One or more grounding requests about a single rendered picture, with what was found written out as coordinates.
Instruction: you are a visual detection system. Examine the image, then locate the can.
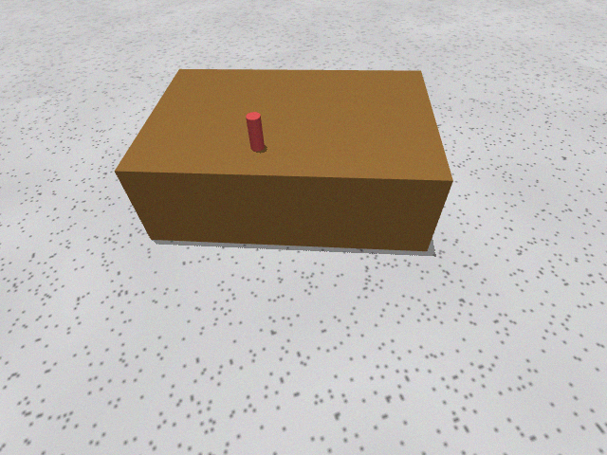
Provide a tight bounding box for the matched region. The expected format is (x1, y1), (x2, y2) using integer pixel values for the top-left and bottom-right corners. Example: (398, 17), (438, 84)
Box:
(246, 112), (265, 152)

